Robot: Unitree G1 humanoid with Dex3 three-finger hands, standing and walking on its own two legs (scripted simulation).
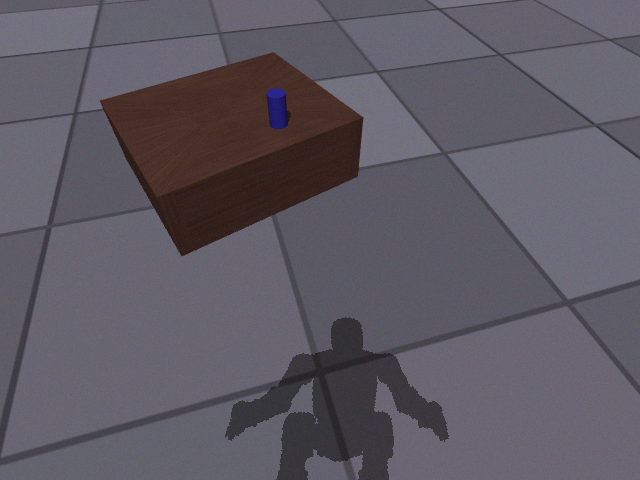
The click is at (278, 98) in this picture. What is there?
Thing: squat round
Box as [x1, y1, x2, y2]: [267, 89, 287, 128]
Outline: 271,89 267,92 270,125 274,128 282,128 287,124 285,92 281,89
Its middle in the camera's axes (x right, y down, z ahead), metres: -0.17 -0.55 +1.61
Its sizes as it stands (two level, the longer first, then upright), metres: 0.076 0.076 0.141
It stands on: a support 0.33 m high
